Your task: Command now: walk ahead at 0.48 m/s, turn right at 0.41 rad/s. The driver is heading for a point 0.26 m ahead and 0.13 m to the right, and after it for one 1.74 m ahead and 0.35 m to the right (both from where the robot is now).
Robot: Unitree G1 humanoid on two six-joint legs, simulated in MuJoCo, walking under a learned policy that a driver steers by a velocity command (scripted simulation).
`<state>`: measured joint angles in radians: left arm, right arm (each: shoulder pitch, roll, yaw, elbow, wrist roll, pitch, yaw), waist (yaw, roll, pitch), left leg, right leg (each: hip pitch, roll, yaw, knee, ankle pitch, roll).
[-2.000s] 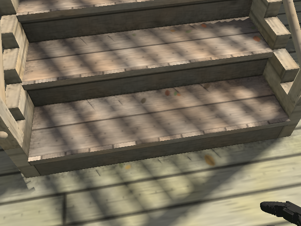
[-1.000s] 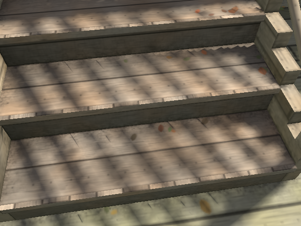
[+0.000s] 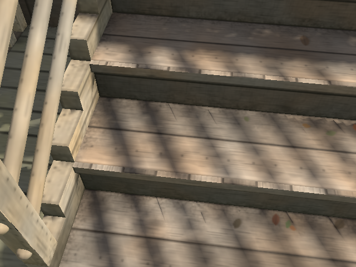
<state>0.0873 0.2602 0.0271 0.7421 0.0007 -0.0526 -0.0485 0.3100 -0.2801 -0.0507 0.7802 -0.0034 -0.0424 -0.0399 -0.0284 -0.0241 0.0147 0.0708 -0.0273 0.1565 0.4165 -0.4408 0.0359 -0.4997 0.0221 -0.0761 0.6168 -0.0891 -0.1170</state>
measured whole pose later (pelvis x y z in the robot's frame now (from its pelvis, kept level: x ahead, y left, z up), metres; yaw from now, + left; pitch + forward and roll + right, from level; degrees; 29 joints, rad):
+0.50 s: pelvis +0.27 +0.03 +0.04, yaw -19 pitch +4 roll +3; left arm 0.45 0.25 0.04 0.88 -0.05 0.01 0.05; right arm 0.04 -0.11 0.11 0.42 -0.04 -0.10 -0.01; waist -0.01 -0.04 0.03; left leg -0.96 0.05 0.09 1.29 -0.43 0.00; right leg -0.08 0.01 0.26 0.42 -0.22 -0.05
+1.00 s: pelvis +0.50 -0.07 +0.18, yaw -30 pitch +1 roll -1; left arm 0.12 0.09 -0.05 0.62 -0.01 0.01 -0.02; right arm 0.65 -0.10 -0.02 0.97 -0.01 -0.03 -0.09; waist -0.11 -0.04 0.04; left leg 0.07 0.15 0.25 0.36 -0.41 -0.09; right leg -1.28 -0.05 0.03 1.87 -0.29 -0.01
